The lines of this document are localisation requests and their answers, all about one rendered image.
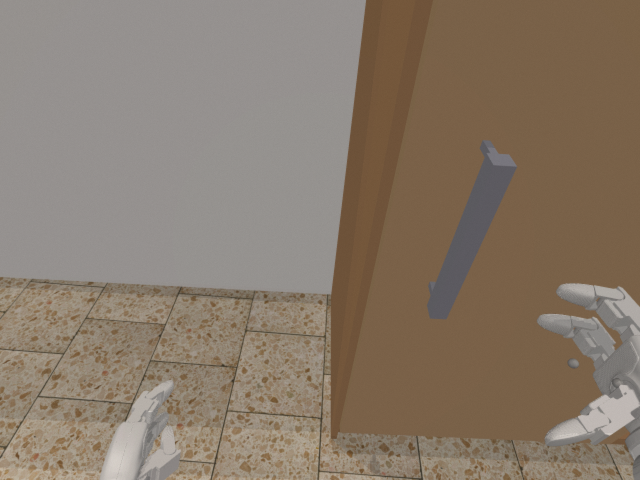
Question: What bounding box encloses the left robot hand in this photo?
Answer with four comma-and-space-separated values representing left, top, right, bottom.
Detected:
100, 380, 181, 480

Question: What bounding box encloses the right robot hand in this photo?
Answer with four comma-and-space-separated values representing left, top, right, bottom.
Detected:
537, 283, 640, 446

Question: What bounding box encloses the wardrobe door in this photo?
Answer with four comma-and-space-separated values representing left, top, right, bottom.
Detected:
340, 0, 640, 444

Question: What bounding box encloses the handle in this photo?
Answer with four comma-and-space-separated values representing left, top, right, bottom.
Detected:
427, 140, 517, 319

